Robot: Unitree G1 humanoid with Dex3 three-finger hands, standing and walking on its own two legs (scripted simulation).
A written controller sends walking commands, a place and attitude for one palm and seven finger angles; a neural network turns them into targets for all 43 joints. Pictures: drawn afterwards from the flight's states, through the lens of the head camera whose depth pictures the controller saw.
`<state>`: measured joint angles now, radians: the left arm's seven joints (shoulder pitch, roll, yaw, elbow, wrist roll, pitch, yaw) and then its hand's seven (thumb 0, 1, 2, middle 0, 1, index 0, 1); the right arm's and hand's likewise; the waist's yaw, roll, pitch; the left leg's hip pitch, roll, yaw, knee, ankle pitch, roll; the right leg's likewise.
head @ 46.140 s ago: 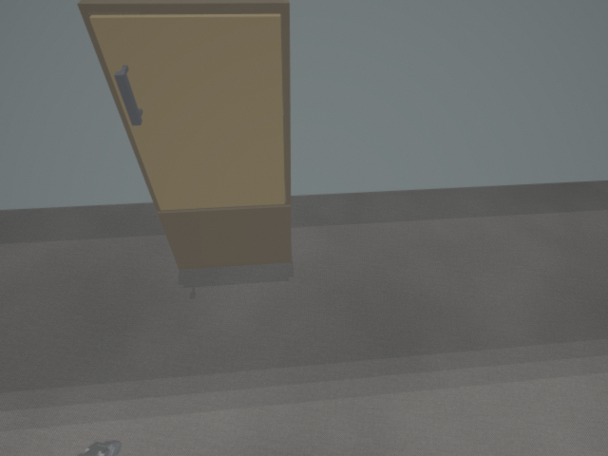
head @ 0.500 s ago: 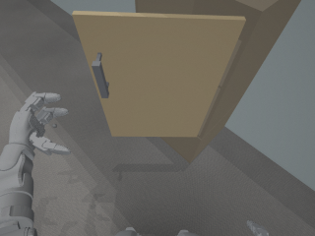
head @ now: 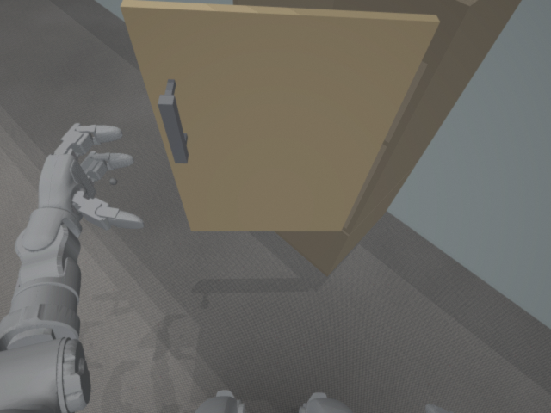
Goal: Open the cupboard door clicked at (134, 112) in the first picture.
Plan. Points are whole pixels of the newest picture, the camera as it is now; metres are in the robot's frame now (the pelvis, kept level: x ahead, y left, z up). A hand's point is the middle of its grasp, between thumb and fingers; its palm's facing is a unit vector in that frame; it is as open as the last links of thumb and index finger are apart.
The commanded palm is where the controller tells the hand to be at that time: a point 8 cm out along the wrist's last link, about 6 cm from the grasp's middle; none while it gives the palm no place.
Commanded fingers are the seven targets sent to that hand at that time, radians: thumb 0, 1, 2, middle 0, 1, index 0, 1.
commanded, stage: move the hooked fingers beside the handle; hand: left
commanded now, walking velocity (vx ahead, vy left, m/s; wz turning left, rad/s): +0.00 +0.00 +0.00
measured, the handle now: (176, 123) +0.55 +0.16 +0.06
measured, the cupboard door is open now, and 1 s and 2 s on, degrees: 45 45 45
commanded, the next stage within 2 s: slide the fingers in behind the handle in 1.34 s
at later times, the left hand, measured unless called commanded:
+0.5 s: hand (133, 145) +0.49 +0.22 +0.07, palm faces +0.04 -1.00 -0.01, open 14.0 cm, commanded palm +0.47 +0.27 +0.07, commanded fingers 0.00 -0.50 0.30 -0.30 -1.20 -0.30 -1.20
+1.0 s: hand (127, 150) +0.48 +0.23 +0.07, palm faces -0.01 -1.00 +0.01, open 14.0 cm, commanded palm +0.47 +0.27 +0.06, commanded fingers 0.00 -0.50 0.30 -0.30 -1.20 -0.30 -1.20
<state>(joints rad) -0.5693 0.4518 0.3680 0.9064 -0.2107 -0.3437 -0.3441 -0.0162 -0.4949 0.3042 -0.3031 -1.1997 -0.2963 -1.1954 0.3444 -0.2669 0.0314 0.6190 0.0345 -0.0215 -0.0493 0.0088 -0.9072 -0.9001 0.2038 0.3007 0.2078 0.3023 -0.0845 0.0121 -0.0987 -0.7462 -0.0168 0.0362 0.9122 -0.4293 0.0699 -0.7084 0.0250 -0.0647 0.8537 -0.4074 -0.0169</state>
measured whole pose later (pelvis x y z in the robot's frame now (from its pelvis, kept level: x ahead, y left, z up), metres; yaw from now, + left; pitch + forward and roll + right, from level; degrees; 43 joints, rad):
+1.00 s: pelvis +0.01 +0.00 -0.01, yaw -1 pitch +20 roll -4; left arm -0.81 0.57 0.39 1.14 -0.17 -0.37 -0.38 -0.02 -0.50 0.30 -0.30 -1.20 -0.29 -1.20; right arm 0.38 -0.28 0.04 0.62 0.02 0.08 -0.04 0.01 -0.91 -0.90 0.20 0.30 0.21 0.30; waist -0.14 0.01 -0.11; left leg -0.86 0.01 0.02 0.99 -0.47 0.06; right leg -0.81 0.05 -0.08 0.89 -0.43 -0.03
